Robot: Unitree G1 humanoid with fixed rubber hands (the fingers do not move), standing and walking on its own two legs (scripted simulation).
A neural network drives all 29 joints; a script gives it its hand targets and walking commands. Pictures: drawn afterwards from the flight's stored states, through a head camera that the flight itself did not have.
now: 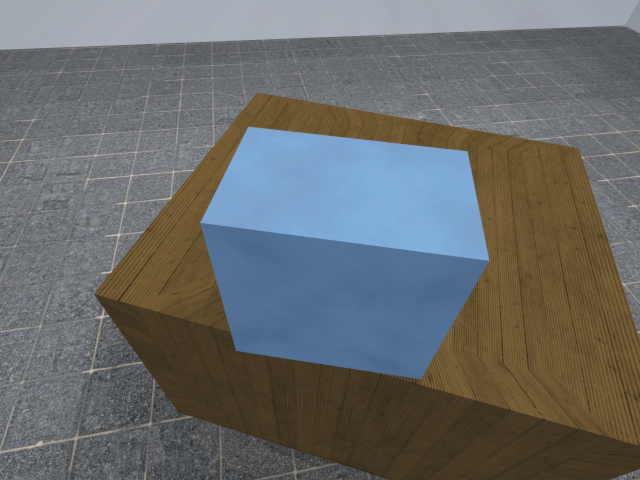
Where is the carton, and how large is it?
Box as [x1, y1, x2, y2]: [200, 127, 488, 378]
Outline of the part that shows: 248,127 200,222 236,350 420,378 488,261 467,151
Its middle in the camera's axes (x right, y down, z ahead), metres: +0.03 +0.04 +0.57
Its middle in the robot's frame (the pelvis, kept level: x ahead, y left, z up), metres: +0.42 +0.00 +0.03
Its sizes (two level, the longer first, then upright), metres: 0.299 0.189 0.299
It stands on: a pedestal, 0.64 m high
